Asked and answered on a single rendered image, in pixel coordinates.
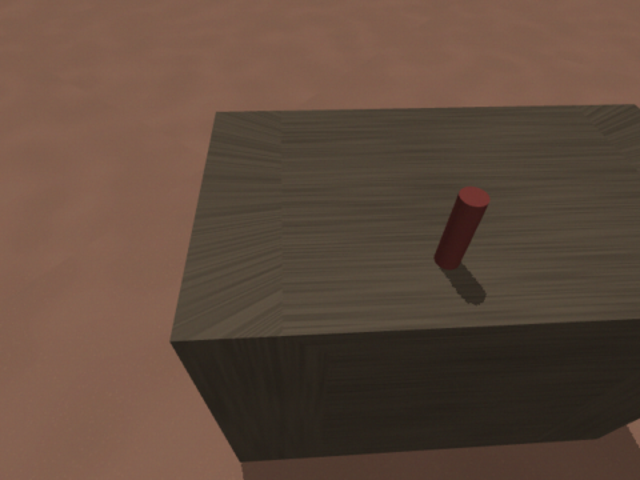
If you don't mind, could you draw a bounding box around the can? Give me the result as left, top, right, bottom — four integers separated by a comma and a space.
434, 187, 490, 270

